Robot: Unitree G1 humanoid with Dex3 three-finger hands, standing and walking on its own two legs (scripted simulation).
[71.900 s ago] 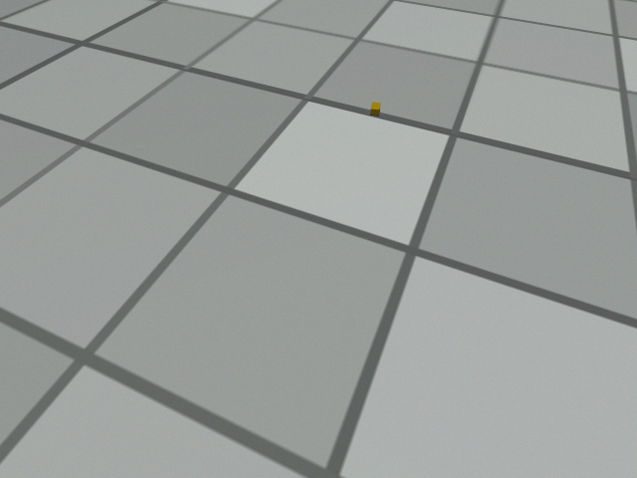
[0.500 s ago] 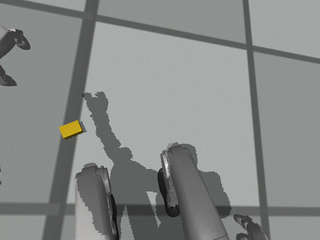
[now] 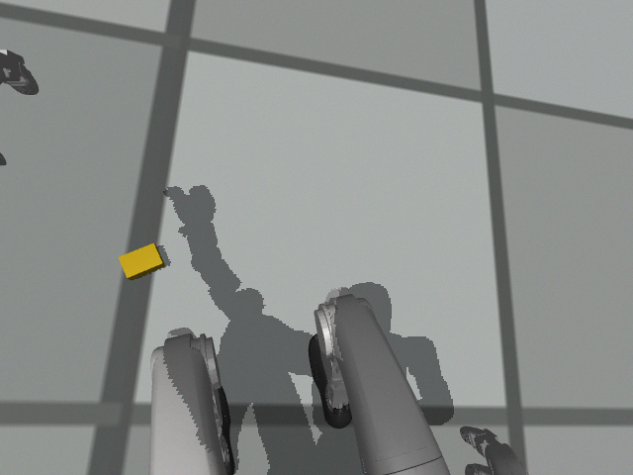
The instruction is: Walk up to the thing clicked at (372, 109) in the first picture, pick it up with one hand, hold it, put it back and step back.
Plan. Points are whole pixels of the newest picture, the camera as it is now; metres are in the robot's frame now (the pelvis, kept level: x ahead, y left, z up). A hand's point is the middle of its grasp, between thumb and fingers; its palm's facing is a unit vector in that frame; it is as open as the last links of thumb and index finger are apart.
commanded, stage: go down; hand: left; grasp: from above
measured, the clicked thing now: (142, 261) +0.47 +0.22 -0.49
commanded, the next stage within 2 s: none
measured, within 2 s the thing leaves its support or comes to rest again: neither
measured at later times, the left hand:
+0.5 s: hand out of the picture +0.55 +0.28 -0.01, palm faces -0.44 +0.02 -0.90, open 10.1 cm
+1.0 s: hand out of the picture +0.55 +0.28 +0.01, palm faces -0.44 +0.01 -0.90, open 10.5 cm
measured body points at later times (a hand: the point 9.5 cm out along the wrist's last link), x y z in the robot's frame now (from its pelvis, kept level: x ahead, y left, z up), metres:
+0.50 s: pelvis +0.00 +0.01 +0.03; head +0.22 +0.05 +0.42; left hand +0.57 +0.27 +0.04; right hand +0.02 -0.26 -0.08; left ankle +0.07 +0.11 -0.47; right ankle +0.11 -0.15 -0.47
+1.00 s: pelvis +0.01 +0.01 +0.05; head +0.22 +0.05 +0.45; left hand +0.57 +0.28 +0.06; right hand +0.03 -0.25 -0.06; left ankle +0.07 +0.11 -0.47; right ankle +0.11 -0.15 -0.47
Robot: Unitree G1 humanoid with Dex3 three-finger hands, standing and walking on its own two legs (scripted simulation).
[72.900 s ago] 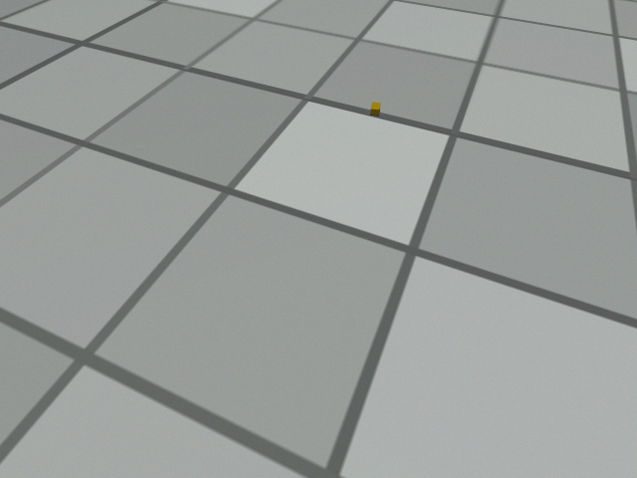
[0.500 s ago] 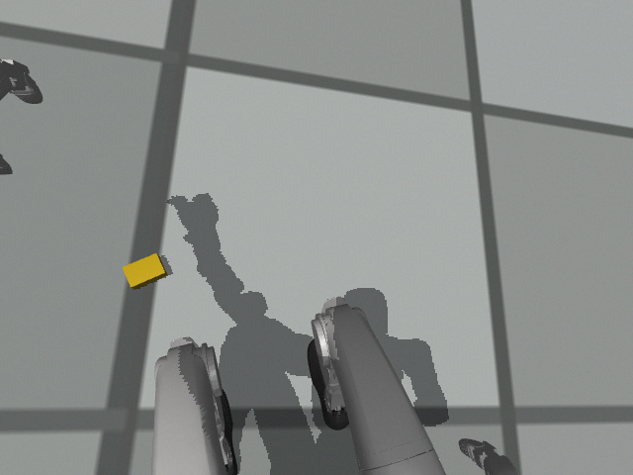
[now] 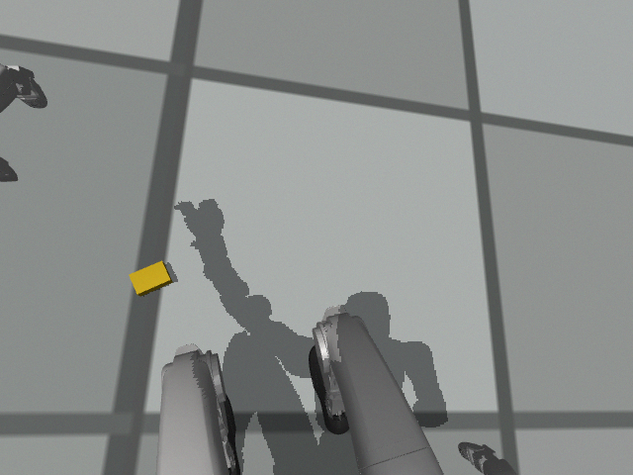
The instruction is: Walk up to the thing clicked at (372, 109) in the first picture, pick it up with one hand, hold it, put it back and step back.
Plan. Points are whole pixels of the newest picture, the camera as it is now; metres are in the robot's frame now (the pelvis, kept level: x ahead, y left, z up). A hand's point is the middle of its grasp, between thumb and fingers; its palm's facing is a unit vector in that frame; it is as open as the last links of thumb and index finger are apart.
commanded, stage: go down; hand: left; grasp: from above
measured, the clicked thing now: (151, 278) +0.46 +0.21 -0.54
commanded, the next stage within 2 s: none
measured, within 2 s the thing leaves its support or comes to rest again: neither
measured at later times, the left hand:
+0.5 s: hand out of the picture +0.54 +0.27 -0.05, palm faces -0.42 +0.02 -0.91, open 11.1 cm
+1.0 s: hand out of the picture +0.53 +0.27 -0.05, palm faces -0.45 +0.01 -0.89, open 11.7 cm
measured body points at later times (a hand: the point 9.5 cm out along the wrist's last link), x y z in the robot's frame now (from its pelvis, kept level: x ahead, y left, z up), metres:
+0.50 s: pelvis +0.00 -0.01 +0.00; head +0.22 +0.04 +0.39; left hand +0.55 +0.27 +0.00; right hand +0.02 -0.27 -0.12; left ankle +0.05 +0.10 -0.52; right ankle +0.10 -0.16 -0.52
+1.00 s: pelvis +0.01 +0.00 +0.00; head +0.22 +0.04 +0.40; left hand +0.55 +0.27 +0.00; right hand +0.02 -0.27 -0.11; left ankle +0.05 +0.10 -0.52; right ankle +0.10 -0.16 -0.52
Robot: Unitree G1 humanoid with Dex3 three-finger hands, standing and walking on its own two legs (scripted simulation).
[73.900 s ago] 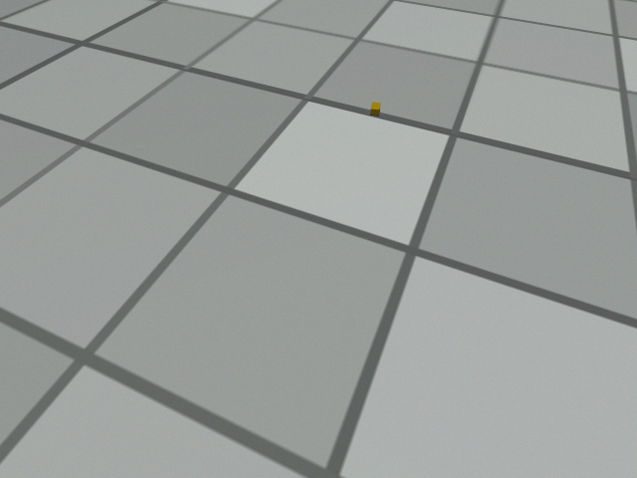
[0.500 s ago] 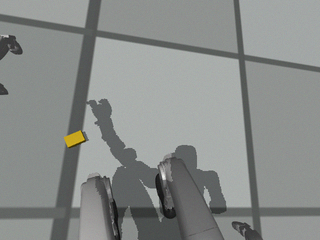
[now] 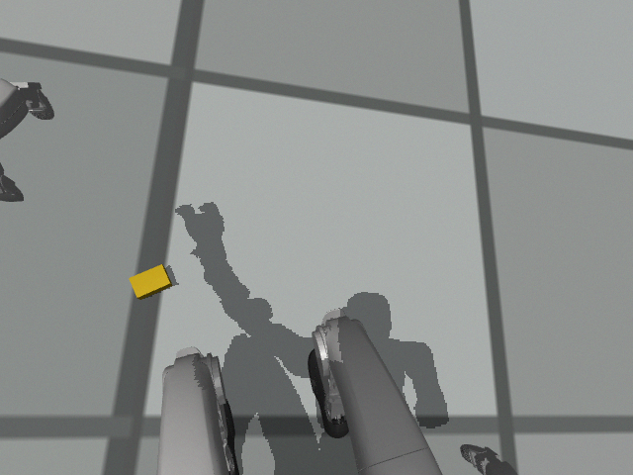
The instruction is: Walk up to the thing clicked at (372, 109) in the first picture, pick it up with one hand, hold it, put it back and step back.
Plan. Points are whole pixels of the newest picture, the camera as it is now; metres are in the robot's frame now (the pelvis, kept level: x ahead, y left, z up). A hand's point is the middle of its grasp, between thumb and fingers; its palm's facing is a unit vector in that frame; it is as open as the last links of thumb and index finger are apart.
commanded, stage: go down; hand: left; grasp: from above
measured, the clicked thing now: (151, 282) +0.45 +0.22 -0.54
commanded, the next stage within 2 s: withdraw in 1.76 s
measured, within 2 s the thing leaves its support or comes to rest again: neither
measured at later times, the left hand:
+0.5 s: hand out of the picture +0.53 +0.28 -0.05, palm faces -0.46 +0.00 -0.89, open 12.1 cm
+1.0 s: hand out of the picture +0.53 +0.28 -0.05, palm faces -0.43 +0.00 -0.90, open 12.3 cm
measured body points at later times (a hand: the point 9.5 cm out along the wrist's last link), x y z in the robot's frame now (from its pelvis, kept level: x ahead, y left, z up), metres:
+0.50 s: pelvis +0.00 +0.00 +0.00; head +0.21 +0.04 +0.40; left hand +0.55 +0.27 +0.01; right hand +0.01 -0.26 -0.11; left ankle +0.04 +0.11 -0.52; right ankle +0.10 -0.15 -0.52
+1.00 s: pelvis -0.01 +0.00 -0.01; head +0.21 +0.04 +0.39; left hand +0.55 +0.28 +0.00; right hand +0.01 -0.26 -0.12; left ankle +0.04 +0.11 -0.52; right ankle +0.10 -0.15 -0.52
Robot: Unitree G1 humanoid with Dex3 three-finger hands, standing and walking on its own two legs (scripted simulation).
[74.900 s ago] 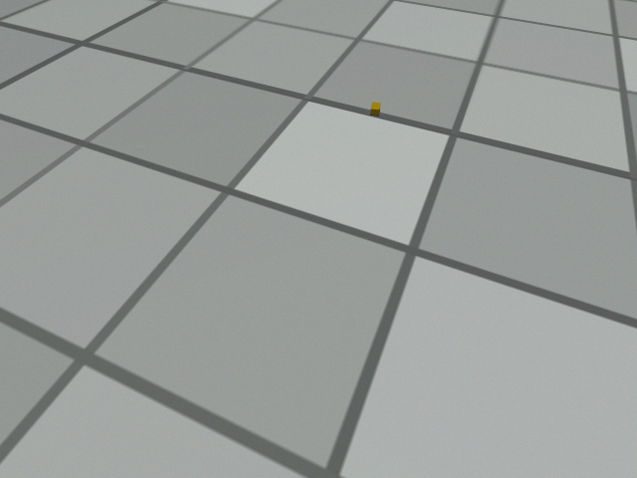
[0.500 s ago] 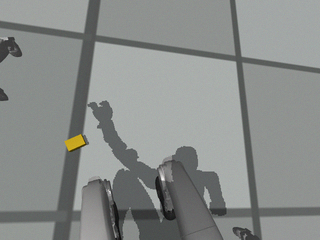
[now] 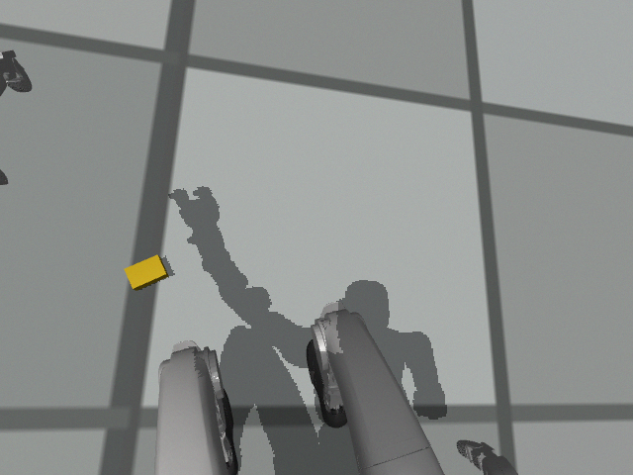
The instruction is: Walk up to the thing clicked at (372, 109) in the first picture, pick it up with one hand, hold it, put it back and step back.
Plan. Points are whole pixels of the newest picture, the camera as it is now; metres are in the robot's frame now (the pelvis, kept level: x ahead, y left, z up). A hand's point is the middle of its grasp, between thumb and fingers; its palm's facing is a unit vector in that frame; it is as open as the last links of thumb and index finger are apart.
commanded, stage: go down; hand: left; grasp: from above
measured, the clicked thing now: (147, 272) +0.46 +0.22 -0.54
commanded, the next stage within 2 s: withdraw in 0.76 s
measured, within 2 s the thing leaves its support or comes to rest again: neither
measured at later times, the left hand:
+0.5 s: hand out of the picture +0.54 +0.29 -0.06, palm faces -0.39 +0.02 -0.92, open 12.5 cm
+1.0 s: hand (4, 170) +0.52 +0.29 -0.10, palm faces -0.49 +0.00 -0.87, open 12.7 cm
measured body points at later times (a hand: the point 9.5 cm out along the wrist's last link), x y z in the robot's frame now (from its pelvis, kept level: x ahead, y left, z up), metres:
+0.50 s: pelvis +0.00 +0.00 -0.01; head +0.22 +0.05 +0.38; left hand +0.55 +0.28 -0.01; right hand +0.02 -0.26 -0.12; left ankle +0.05 +0.11 -0.52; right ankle +0.10 -0.15 -0.52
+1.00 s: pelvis +0.00 +0.00 -0.02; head +0.22 +0.05 +0.38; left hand +0.54 +0.28 -0.05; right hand +0.01 -0.27 -0.12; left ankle +0.05 +0.11 -0.52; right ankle +0.10 -0.15 -0.52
